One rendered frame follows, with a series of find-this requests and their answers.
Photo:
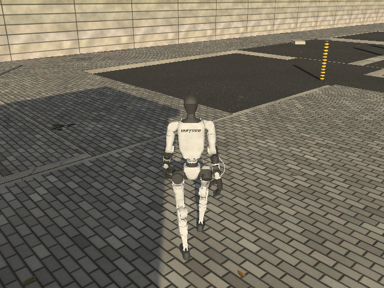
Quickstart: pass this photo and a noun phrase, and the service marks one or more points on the robot torso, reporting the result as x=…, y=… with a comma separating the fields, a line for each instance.
x=191, y=138

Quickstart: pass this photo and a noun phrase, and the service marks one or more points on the robot right upper arm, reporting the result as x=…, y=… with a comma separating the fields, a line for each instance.
x=211, y=134

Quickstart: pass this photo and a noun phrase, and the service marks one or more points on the robot right hand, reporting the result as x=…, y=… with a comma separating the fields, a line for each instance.
x=219, y=186

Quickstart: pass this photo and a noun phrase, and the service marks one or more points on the robot left forearm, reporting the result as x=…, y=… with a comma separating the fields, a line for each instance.
x=166, y=158

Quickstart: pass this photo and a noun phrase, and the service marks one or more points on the right robot thigh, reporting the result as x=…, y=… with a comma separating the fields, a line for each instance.
x=205, y=177

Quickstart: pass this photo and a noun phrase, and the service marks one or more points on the robot right forearm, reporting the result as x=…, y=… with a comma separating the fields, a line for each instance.
x=216, y=165

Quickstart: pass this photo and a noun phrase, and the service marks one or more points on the robot left upper arm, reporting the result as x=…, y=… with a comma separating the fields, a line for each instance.
x=173, y=126

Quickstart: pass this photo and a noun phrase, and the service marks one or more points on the robot left hand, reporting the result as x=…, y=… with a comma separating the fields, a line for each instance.
x=170, y=169

